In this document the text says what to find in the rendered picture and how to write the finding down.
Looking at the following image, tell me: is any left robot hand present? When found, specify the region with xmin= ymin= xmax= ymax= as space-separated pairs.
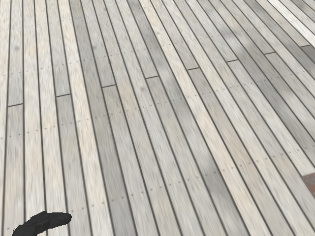
xmin=12 ymin=210 xmax=72 ymax=236

